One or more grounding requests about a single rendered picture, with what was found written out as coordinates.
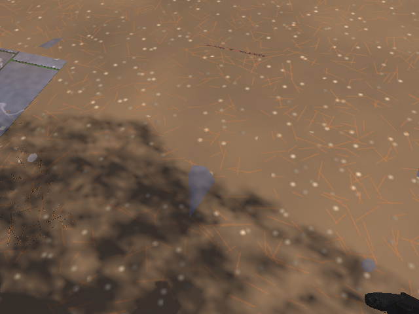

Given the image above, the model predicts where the robot right hand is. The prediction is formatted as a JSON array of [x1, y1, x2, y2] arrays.
[[365, 292, 419, 314]]

